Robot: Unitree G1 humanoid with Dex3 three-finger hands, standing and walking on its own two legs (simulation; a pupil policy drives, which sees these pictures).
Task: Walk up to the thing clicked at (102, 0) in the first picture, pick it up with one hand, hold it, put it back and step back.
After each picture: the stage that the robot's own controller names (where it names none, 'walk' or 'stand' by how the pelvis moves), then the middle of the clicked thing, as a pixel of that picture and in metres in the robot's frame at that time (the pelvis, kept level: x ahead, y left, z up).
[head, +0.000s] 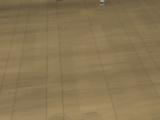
stand; (102, 0) +2.24 -0.26 -0.72
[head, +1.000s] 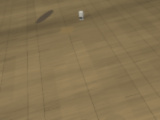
walk; (81, 15) +2.09 +0.16 -0.69
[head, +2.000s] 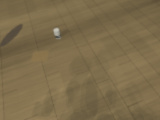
walk; (57, 33) +1.43 +0.43 -0.71
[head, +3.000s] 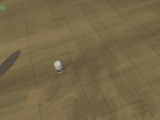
walk; (58, 67) +0.97 +0.38 -0.72
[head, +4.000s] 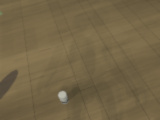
walk; (63, 97) +0.59 +0.28 -0.71
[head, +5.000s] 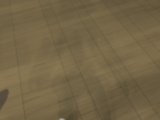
stand; out of the picture +0.36 +0.22 -0.70
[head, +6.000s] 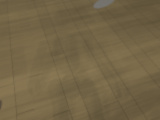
stand; out of the picture +0.30 +0.21 -0.72
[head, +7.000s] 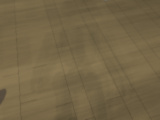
stand; out of the picture +0.32 +0.20 -0.72
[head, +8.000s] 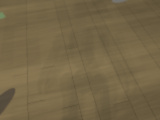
stand; out of the picture +0.32 +0.18 -0.72
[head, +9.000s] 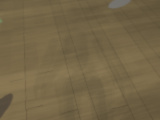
stand; out of the picture +0.30 +0.16 -0.72
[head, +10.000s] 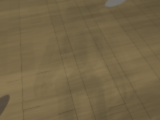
stand; out of the picture +0.30 +0.19 -0.72
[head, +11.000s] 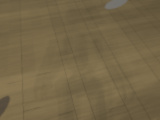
stand; out of the picture +0.30 +0.19 -0.73
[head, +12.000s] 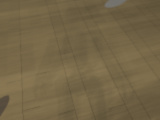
stand; out of the picture +0.30 +0.19 -0.73
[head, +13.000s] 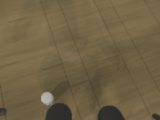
go down; (48, 99) +0.32 +0.20 -0.52
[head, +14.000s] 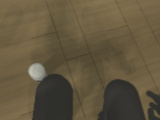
go down; (38, 73) +0.37 +0.23 -0.31
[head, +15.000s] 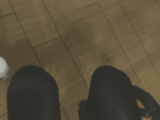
close in; out of the picture +0.34 +0.26 -0.23
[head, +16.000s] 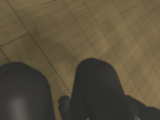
close; out of the picture +0.34 +0.27 -0.21
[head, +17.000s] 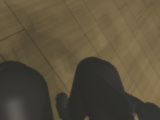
close; out of the picture +0.34 +0.28 -0.21
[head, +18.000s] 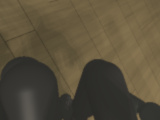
lift; out of the picture +0.30 +0.26 -0.21
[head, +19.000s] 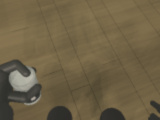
lift; (26, 86) +0.30 +0.19 +0.00
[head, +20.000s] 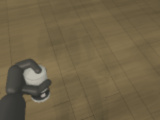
hold; (38, 84) +0.32 +0.17 +0.02
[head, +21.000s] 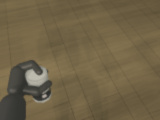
hold; (39, 84) +0.32 +0.17 +0.01
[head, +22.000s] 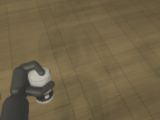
crouch; (41, 85) +0.32 +0.16 +0.02
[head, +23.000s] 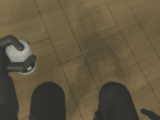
crouch; (22, 58) +0.39 +0.22 -0.09
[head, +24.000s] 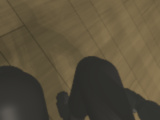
lower; out of the picture +0.38 +0.31 -0.22
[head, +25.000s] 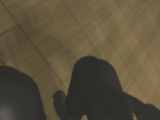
lower; out of the picture +0.38 +0.31 -0.22
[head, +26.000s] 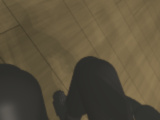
lower; out of the picture +0.38 +0.31 -0.22
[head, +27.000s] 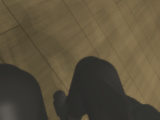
lower; out of the picture +0.37 +0.31 -0.22
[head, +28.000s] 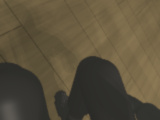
loosen; out of the picture +0.36 +0.30 -0.22
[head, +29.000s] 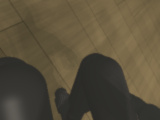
withdraw; out of the picture +0.36 +0.28 -0.22
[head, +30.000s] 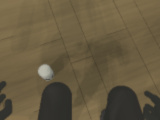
walk; (46, 72) +0.40 +0.23 -0.42
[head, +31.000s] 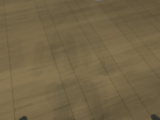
stand; out of the picture +0.33 +0.19 -0.66
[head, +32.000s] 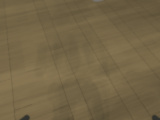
stand; out of the picture +0.33 +0.21 -0.67
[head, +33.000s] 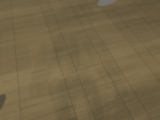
stand; out of the picture +0.34 +0.19 -0.71
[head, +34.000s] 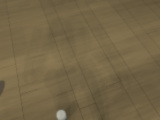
walk; (61, 116) +0.38 +0.17 -0.70
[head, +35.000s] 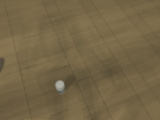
walk; (60, 87) +0.56 +0.17 -0.70
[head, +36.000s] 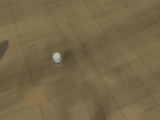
walk; (57, 59) +0.83 +0.29 -0.69
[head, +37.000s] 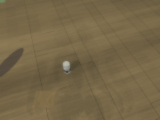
stand; (66, 67) +0.93 +0.22 -0.72
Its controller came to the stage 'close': yes
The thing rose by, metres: 0.71
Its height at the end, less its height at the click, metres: +0.00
